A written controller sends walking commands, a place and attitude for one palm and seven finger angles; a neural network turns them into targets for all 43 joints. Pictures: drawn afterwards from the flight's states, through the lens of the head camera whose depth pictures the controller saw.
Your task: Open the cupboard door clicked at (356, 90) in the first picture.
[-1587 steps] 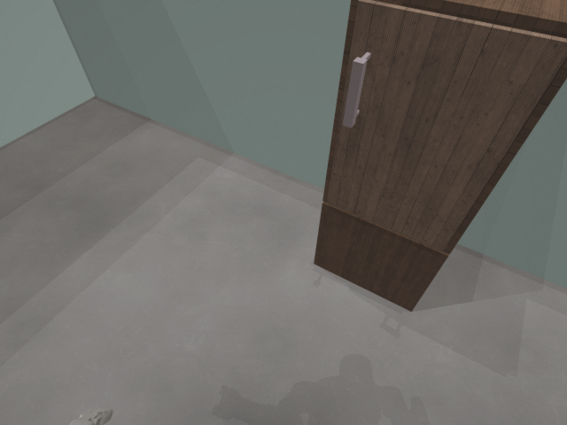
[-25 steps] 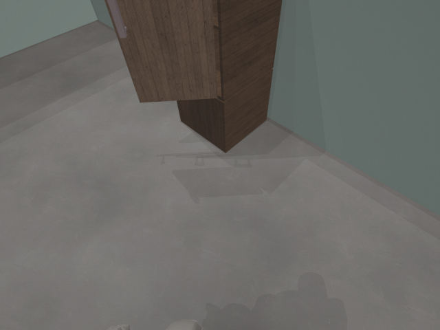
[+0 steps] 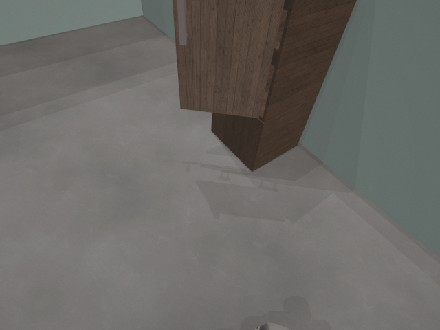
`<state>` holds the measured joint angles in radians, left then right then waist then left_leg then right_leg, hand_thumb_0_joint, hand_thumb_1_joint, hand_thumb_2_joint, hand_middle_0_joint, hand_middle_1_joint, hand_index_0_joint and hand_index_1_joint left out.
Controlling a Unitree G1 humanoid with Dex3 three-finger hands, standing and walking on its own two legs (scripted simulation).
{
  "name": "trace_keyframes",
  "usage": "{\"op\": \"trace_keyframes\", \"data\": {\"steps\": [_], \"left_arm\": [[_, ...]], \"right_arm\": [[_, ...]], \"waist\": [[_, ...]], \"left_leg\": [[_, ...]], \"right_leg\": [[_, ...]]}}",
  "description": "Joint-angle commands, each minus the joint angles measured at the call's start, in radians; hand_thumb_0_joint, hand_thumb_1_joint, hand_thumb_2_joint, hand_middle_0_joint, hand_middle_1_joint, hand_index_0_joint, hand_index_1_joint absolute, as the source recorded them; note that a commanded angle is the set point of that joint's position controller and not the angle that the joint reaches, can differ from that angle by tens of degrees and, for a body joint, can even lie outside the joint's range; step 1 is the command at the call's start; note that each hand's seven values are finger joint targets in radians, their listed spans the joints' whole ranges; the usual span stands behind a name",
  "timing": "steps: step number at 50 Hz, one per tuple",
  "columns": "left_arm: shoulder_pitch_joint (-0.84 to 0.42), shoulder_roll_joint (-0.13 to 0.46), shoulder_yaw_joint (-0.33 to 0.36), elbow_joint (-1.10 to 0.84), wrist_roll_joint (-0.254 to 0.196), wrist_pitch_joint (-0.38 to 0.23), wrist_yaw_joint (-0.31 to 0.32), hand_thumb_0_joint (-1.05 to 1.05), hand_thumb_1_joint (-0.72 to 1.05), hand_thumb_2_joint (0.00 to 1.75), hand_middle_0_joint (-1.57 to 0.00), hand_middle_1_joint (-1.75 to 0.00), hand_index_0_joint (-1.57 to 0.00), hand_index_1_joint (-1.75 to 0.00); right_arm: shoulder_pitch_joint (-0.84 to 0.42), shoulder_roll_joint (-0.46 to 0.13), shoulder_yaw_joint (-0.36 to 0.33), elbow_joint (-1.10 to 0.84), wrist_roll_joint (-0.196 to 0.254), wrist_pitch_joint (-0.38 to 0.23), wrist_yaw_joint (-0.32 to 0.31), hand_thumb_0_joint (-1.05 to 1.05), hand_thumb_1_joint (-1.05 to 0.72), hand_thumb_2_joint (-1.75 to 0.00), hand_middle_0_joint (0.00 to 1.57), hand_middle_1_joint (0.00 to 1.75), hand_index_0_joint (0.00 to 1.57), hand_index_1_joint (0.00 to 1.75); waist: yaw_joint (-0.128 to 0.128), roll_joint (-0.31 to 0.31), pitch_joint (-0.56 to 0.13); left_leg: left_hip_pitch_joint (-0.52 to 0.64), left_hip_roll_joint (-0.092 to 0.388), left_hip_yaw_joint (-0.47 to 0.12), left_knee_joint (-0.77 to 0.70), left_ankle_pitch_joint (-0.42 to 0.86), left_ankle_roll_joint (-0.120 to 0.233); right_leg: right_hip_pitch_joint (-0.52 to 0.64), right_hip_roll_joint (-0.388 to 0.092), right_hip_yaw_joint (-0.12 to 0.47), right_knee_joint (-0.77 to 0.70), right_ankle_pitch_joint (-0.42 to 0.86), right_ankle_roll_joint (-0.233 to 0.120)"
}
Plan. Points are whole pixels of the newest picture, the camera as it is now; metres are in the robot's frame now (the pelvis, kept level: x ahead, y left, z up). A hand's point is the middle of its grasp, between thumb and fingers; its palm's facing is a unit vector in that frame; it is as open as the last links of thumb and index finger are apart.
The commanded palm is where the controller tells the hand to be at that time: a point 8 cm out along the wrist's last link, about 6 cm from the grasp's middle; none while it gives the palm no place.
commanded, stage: take the last steps up to it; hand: left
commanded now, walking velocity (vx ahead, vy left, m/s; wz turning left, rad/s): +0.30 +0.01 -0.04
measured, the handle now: (183, 19) +1.05 +0.22 +0.07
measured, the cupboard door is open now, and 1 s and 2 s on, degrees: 47 47 47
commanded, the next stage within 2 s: come to a stop and stand still in 1.12 s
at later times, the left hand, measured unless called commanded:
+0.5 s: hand (166, 273) +0.26 +0.14 -0.16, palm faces +0.07 -0.97 -0.22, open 7.0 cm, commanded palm none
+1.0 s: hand (153, 238) +0.34 +0.19 -0.18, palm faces +0.06 -0.99 -0.15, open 7.4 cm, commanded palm none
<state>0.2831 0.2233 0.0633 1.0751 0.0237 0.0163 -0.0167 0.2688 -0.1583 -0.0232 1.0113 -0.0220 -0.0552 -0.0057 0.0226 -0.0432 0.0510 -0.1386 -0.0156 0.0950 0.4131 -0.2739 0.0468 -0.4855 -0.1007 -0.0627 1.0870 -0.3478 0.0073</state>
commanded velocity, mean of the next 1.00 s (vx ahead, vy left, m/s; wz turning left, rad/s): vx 0.28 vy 0.03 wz -0.01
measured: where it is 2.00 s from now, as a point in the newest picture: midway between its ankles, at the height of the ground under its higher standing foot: (220, 270)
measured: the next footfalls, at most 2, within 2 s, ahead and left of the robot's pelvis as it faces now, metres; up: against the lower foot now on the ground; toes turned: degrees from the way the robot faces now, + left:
right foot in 0.28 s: +0.22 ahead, -0.12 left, +0.00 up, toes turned -8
left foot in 0.82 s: +0.40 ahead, +0.11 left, +0.00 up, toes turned +7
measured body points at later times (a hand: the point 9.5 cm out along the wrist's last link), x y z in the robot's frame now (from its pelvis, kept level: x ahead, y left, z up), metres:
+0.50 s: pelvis +0.17 -0.05 +0.00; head +0.20 -0.06 +0.45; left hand +0.25 +0.19 -0.14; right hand +0.14 -0.27 -0.16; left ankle +0.17 +0.10 -0.67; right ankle +0.18 -0.11 -0.74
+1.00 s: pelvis +0.36 +0.02 +0.00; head +0.39 +0.04 +0.45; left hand +0.34 +0.24 -0.17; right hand +0.43 -0.21 -0.14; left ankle +0.36 +0.10 -0.74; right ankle +0.33 -0.11 -0.66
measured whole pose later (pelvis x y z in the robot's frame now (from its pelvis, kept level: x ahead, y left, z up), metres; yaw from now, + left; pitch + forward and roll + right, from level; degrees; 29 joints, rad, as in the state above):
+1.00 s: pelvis +0.36 +0.02 +0.00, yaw -2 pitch +0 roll +1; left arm 0.30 0.15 0.05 1.11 0.02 -0.01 0.00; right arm 0.18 -0.15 -0.05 1.01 -0.01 -0.09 -0.03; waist 0.03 -0.04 0.07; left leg -0.20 -0.01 0.17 0.44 -0.24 0.06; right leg -0.48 -0.09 -0.05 1.11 -0.35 -0.01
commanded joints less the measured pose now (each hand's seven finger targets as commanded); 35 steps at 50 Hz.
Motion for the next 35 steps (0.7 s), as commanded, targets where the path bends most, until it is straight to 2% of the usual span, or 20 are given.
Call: {"op": "trace_keyframes", "data": {"steps": [1, 5, 8, 10, 11, 12, 13, 14, 15, 16, 17, 18, 19, 21, 22, 23, 25, 29, 32, 35], "left_arm": [[-0.073, 0.012, -0.011, -0.091, -0.001, -0.037, -0.002, 0.00, 0.90, 0.90, -0.20, -0.30, -0.20, -0.30], [-0.174, -0.008, -0.015, -0.127, -0.003, -0.037, -0.004, 0.00, 0.90, 0.90, -0.20, -0.30, -0.20, -0.30], [-0.231, -0.007, -0.012, -0.150, -0.003, -0.041, -0.006, 0.00, 0.90, 0.90, -0.20, -0.30, -0.20, -0.30], [-0.236, -0.009, -0.008, -0.157, -0.003, -0.044, -0.007, 0.00, 0.90, 0.90, -0.20, -0.30, -0.20, -0.30], [-0.206, -0.005, -0.005, -0.151, -0.003, -0.045, -0.007, 0.00, 0.90, 0.90, -0.20, -0.30, -0.20, -0.30], [-0.129, 0.007, 0.003, -0.130, -0.002, -0.049, -0.006, 0.00, 0.90, 0.90, -0.20, -0.30, -0.20, -0.30], [0.007, 0.042, 0.015, -0.088, 0.000, -0.061, -0.001, 0.00, 0.90, 0.90, -0.20, -0.30, -0.20, -0.30], [0.181, 0.121, 0.040, -0.039, 0.007, -0.076, 0.011, 0.00, 0.90, 0.90, -0.20, -0.30, -0.20, -0.30], [0.264, 0.194, 0.052, -0.014, -0.008, -0.072, 0.018, 0.00, 0.90, 0.90, -0.20, -0.30, -0.20, -0.30], [0.198, 0.177, 0.046, -0.030, -0.017, -0.074, 0.023, 0.00, 0.90, 0.90, -0.20, -0.30, -0.20, -0.30], [0.100, 0.128, 0.032, -0.056, -0.017, -0.072, 0.028, 0.00, 0.90, 0.90, -0.20, -0.30, -0.20, -0.30], [0.016, 0.074, 0.020, -0.077, -0.017, -0.072, 0.033, 0.00, 0.90, 0.90, -0.20, -0.30, -0.20, -0.30], [-0.013, 0.033, 0.007, -0.083, -0.013, -0.081, 0.032, 0.00, 0.90, 0.90, -0.20, -0.30, -0.20, -0.30], [-0.008, -0.001, -0.004, -0.065, -0.010, -0.096, 0.029, 0.00, 0.90, 0.90, -0.20, -0.30, -0.20, -0.30], [0.001, -0.006, -0.005, -0.057, -0.008, -0.101, 0.029, 0.00, 0.90, 0.90, -0.20, -0.30, -0.20, -0.30], [0.022, -0.017, 0.005, -0.052, -0.003, -0.108, 0.031, 0.00, 0.90, 0.90, -0.20, -0.30, -0.20, -0.30], [0.033, 0.011, 0.006, -0.042, -0.007, -0.113, 0.026, 0.00, 0.90, 0.90, -0.20, -0.30, -0.20, -0.30], [0.076, 0.034, -0.005, 0.001, -0.008, -0.116, 0.020, 0.00, 0.90, 0.90, -0.20, -0.30, -0.20, -0.30], [0.109, 0.052, -0.006, 0.025, -0.007, -0.112, 0.020, 0.00, 0.90, 0.90, -0.20, -0.30, -0.20, -0.30], [0.127, 0.073, 0.000, 0.045, -0.003, -0.104, 0.025, 0.00, 0.90, 0.90, -0.20, -0.30, -0.20, -0.30]], "right_arm": [[0.136, -0.138, -0.028, 0.025, 0.004, -0.018, -0.017, 0.00, -0.90, -0.90, 0.20, 0.30, 0.20, 0.30], [0.191, -0.120, -0.025, 0.065, 0.000, -0.015, -0.018, 0.00, -0.90, -0.90, 0.20, 0.30, 0.20, 0.30], [0.222, -0.115, -0.024, 0.091, -0.007, -0.013, -0.020, 0.00, -0.90, -0.90, 0.20, 0.30, 0.20, 0.30], [0.224, -0.119, -0.024, 0.104, -0.011, -0.011, -0.022, 0.00, -0.90, -0.90, 0.20, 0.30, 0.20, 0.30], [0.217, -0.121, -0.024, 0.109, -0.011, -0.010, -0.023, 0.00, -0.90, -0.90, 0.20, 0.30, 0.20, 0.30], [0.206, -0.126, -0.024, 0.112, -0.007, -0.008, -0.024, 0.00, -0.90, -0.90, 0.20, 0.30, 0.20, 0.30], [0.191, -0.119, -0.025, 0.113, 0.000, -0.010, -0.021, 0.00, -0.90, -0.90, 0.20, 0.30, 0.20, 0.30], [0.191, -0.090, -0.024, 0.093, 0.014, -0.016, -0.014, 0.00, -0.90, -0.90, 0.20, 0.30, 0.20, 0.30], [0.190, -0.070, -0.022, 0.064, 0.022, -0.017, -0.015, 0.00, -0.90, -0.90, 0.20, 0.30, 0.20, 0.30], [0.121, -0.087, -0.033, 0.063, 0.020, -0.006, -0.011, 0.00, -0.90, -0.90, 0.20, 0.30, 0.20, 0.30], [0.063, -0.071, -0.039, 0.047, 0.015, 0.001, -0.007, 0.00, -0.90, -0.90, 0.20, 0.30, 0.20, 0.30], [0.053, -0.053, -0.038, 0.053, 0.007, 0.011, -0.002, 0.00, -0.90, -0.90, 0.20, 0.30, 0.20, 0.30], [0.077, -0.026, -0.031, 0.065, 0.000, 0.020, 0.002, 0.00, -0.90, -0.90, 0.20, 0.30, 0.20, 0.30], [0.128, -0.007, -0.028, 0.088, -0.005, 0.037, 0.007, 0.00, -0.90, -0.90, 0.20, 0.30, 0.20, 0.30], [0.131, -0.005, -0.029, 0.091, -0.006, 0.042, 0.009, 0.00, -0.90, -0.90, 0.20, 0.30, 0.20, 0.30], [0.120, 0.009, -0.034, 0.085, -0.007, 0.042, 0.012, 0.00, -0.90, -0.90, 0.20, 0.30, 0.20, 0.30], [0.076, 0.007, -0.034, 0.061, -0.005, 0.043, 0.018, 0.00, -0.90, -0.90, 0.20, 0.30, 0.20, 0.30], [-0.058, -0.020, -0.035, 0.011, -0.002, 0.035, 0.030, 0.00, -0.90, -0.90, 0.20, 0.30, 0.20, 0.30], [-0.155, -0.038, -0.032, -0.023, -0.002, 0.027, 0.037, 0.00, -0.90, -0.90, 0.20, 0.30, 0.20, 0.30], [-0.205, -0.044, -0.028, -0.044, 0.002, 0.016, 0.038, 0.00, -0.90, -0.90, 0.20, 0.30, 0.20, 0.30]], "waist": [[-0.027, 0.120, 0.016], [-0.050, 0.125, 0.076], [-0.065, 0.127, 0.089], [-0.057, 0.124, 0.088], [-0.037, 0.114, 0.084], [0.002, 0.099, 0.052], [0.067, 0.035, -0.012], [0.125, -0.109, -0.133], [0.120, -0.235, -0.193], [0.113, -0.170, -0.151], [0.073, -0.081, -0.036], [0.030, -0.025, 0.015], [0.000, -0.042, 0.024], [-0.032, -0.080, 0.012], [-0.040, -0.070, 0.005], [-0.034, -0.046, -0.004], [-0.029, -0.020, -0.017], [-0.001, -0.063, 0.021], [0.019, -0.073, 0.039], [0.022, -0.086, 0.045]], "left_leg": [[0.103, 0.264, -0.148, -0.224, 0.377, 0.130], [0.085, 0.266, -0.123, -0.231, 0.382, 0.126], [0.091, 0.275, -0.126, -0.206, 0.390, 0.121], [0.069, 0.281, -0.127, -0.175, 0.399, 0.117], [0.049, 0.271, -0.115, -0.135, 0.423, 0.109], [0.024, 0.246, -0.095, -0.042, 0.473, 0.091], [-0.051, 0.194, -0.066, 0.141, 0.505, 0.059], [-0.264, 0.091, 0.012, 0.421, 0.300, 0.008], [-0.433, -0.019, 0.016, 0.755, -0.310, -0.030], [-0.457, 0.037, -0.099, 0.879, -0.276, -0.021], [-0.489, 0.080, -0.123, 0.899, -0.176, -0.023], [-0.458, 0.124, -0.136, 0.848, -0.083, -0.029], [-0.414, 0.134, -0.121, 0.795, -0.026, -0.042], [-0.363, 0.139, -0.088, 0.693, 0.017, -0.065], [-0.361, 0.138, -0.076, 0.646, 0.020, -0.075], [-0.364, 0.140, -0.064, 0.597, 0.026, -0.081], [-0.396, 0.134, -0.051, 0.517, 0.054, -0.090], [-0.444, 0.125, -0.037, 0.389, 0.079, -0.095], [-0.425, 0.105, -0.019, 0.295, 0.071, -0.089], [-0.360, 0.080, 0.000, 0.211, 0.028, -0.071]], "right_leg": [[-0.129, -0.023, 0.013, -0.088, 0.097, 0.011], [-0.098, -0.011, -0.013, -0.261, 0.138, 0.003], [-0.050, 0.009, -0.028, -0.355, 0.132, -0.013], [0.029, 0.027, -0.041, -0.407, 0.110, -0.027], [0.096, 0.047, -0.056, -0.435, 0.113, -0.035], [0.215, 0.071, -0.072, -0.490, 0.129, -0.045], [0.423, 0.067, -0.041, -0.551, 0.162, -0.067], [0.703, -0.138, 0.221, -0.608, 0.178, -0.145], [0.774, -0.370, 0.555, -0.758, 0.272, -0.263], [0.628, -0.369, 0.580, -0.832, 0.101, -0.259], [0.475, -0.341, 0.513, -0.882, -0.026, -0.233], [0.359, -0.293, 0.378, -0.900, -0.045, -0.197], [0.291, -0.244, 0.272, -0.920, 0.029, -0.163], [0.248, -0.192, 0.142, -0.938, 0.136, -0.137], [0.254, -0.184, 0.128, -0.940, 0.169, -0.143], [0.271, -0.183, 0.121, -0.938, 0.199, -0.149], [0.326, -0.179, 0.101, -0.936, 0.253, -0.158], [0.398, -0.187, 0.094, -0.935, 0.287, -0.160], [0.428, -0.197, 0.094, -0.914, 0.323, -0.156], [0.455, -0.213, 0.092, -0.859, 0.397, -0.153]]}}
